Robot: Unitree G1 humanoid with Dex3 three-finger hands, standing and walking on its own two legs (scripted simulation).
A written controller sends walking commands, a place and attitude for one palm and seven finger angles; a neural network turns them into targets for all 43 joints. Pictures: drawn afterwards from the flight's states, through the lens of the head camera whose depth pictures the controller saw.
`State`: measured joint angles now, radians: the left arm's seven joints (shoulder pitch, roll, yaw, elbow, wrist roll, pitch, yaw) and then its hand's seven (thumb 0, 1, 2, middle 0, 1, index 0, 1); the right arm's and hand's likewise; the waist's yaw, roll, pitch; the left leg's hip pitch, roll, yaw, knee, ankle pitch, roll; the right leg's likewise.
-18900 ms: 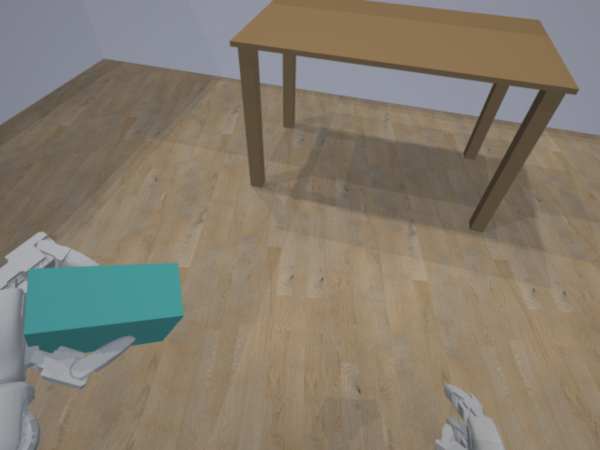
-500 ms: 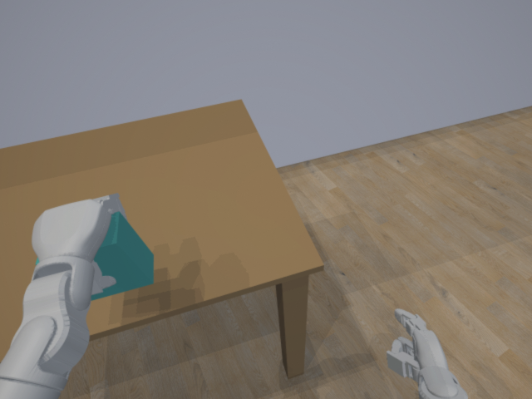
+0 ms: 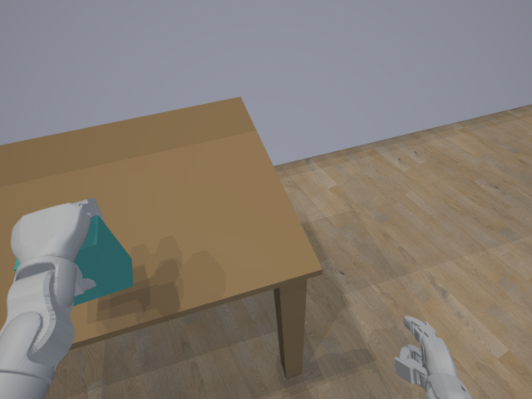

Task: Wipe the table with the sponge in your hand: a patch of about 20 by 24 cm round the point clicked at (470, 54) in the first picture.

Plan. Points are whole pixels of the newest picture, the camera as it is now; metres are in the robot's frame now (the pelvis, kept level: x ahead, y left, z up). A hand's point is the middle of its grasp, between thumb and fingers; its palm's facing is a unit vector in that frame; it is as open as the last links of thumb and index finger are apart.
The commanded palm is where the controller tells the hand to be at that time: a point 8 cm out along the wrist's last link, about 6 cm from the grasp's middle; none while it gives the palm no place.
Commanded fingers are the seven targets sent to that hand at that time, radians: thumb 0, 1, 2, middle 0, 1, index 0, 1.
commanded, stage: move the sponge above the wiping area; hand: left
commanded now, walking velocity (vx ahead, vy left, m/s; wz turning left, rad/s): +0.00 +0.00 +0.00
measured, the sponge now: (88, 270) +0.26 +0.33 +0.05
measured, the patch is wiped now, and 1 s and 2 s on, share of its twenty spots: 0.00 0.00 0.00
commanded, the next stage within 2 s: none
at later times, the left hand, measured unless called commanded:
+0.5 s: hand (79, 242) +0.29 +0.34 +0.09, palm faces +0.02 -0.01 -1.00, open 10.0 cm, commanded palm +0.26 +0.33 +0.14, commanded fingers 0.00 0.10 1.30 -1.20 -1.60 -1.20 -1.60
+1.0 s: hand (67, 249) +0.28 +0.36 +0.08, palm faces -0.03 +0.00 -1.00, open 10.0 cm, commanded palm +0.26 +0.35 +0.14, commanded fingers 0.00 0.10 1.30 -1.20 -1.60 -1.20 -1.60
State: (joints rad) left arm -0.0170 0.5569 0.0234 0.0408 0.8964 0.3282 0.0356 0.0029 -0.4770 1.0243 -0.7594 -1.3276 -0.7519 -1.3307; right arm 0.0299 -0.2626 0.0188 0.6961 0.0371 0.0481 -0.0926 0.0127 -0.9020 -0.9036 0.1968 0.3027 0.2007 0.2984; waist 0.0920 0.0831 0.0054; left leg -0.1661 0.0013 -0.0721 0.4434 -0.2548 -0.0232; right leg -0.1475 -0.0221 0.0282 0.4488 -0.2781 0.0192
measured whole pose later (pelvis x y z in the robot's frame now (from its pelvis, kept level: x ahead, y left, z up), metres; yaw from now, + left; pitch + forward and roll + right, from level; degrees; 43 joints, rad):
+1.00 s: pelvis +0.00 +0.01 +0.00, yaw +1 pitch +0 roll +0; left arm -0.11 0.57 0.05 0.26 0.91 0.29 0.04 0.00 -0.48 1.03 -0.76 -1.33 -0.75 -1.33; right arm 0.08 -0.28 -0.01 0.72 0.05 0.06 -0.08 0.01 -0.90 -0.90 0.20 0.30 0.20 0.30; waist 0.06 0.09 -0.01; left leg -0.20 -0.01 -0.08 0.46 -0.26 -0.01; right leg -0.17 -0.03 0.02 0.45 -0.28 0.03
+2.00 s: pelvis +0.00 +0.01 +0.00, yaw +2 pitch +0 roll +0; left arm -0.11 0.58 0.02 0.30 0.90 0.29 -0.05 0.00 -0.47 1.03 -0.75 -1.34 -0.74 -1.34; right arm 0.07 -0.29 0.00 0.71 0.05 0.06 -0.09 0.01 -0.90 -0.90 0.20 0.30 0.20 0.30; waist 0.08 0.09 0.01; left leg -0.21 -0.02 -0.09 0.46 -0.25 -0.01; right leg -0.17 -0.04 0.01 0.44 -0.27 0.03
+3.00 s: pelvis -0.01 +0.01 +0.00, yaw +1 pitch +0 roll +0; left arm -0.10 0.55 -0.01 0.23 0.92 0.19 -0.08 0.00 -0.47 1.03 -0.76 -1.34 -0.75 -1.35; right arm 0.08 -0.28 0.00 0.70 0.03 0.05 -0.10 0.01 -0.90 -0.90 0.20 0.30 0.20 0.30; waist 0.08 0.08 0.02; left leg -0.22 -0.02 -0.08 0.48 -0.25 -0.01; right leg -0.19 -0.04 0.01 0.46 -0.28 0.03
